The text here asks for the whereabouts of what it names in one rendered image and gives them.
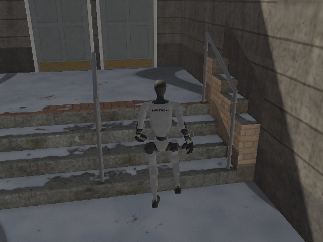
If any robot right shin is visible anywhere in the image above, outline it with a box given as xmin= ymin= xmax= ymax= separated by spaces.
xmin=172 ymin=154 xmax=180 ymax=187

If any right robot thigh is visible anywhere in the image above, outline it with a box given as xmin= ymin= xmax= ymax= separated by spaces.
xmin=169 ymin=139 xmax=179 ymax=163

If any right robot hand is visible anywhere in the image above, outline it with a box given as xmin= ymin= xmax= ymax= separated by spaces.
xmin=182 ymin=142 xmax=194 ymax=154

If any right robot upper arm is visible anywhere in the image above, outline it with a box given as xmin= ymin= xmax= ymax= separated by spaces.
xmin=171 ymin=101 xmax=185 ymax=130

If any left robot hand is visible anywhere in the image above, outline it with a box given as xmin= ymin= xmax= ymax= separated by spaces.
xmin=135 ymin=134 xmax=147 ymax=142

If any right robot forearm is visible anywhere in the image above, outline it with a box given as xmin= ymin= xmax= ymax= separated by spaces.
xmin=181 ymin=122 xmax=192 ymax=144

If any left robot forearm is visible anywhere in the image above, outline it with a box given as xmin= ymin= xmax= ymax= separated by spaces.
xmin=136 ymin=123 xmax=143 ymax=137

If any left robot upper arm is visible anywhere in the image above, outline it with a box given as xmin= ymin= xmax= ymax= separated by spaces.
xmin=137 ymin=102 xmax=150 ymax=129

